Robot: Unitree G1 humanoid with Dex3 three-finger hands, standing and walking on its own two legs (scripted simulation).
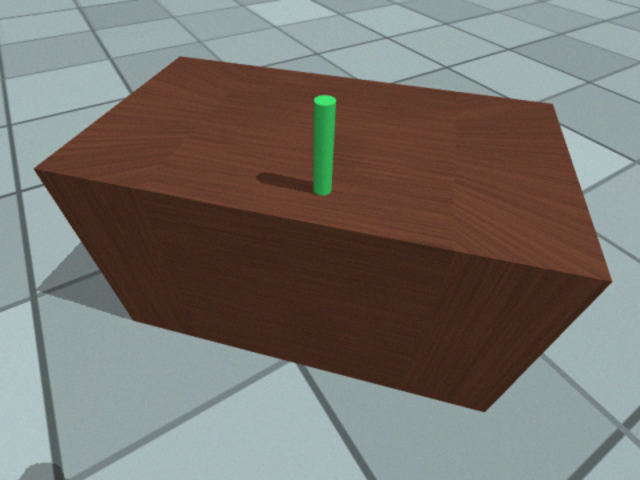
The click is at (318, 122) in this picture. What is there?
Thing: slim round
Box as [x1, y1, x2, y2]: [313, 95, 335, 194]
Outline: 320,95 314,99 313,189 318,194 327,194 331,189 335,99 328,95
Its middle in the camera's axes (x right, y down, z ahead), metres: +0.01 -0.20 +0.79
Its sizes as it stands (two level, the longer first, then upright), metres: 0.042 0.042 0.217
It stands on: a support 0.70 m high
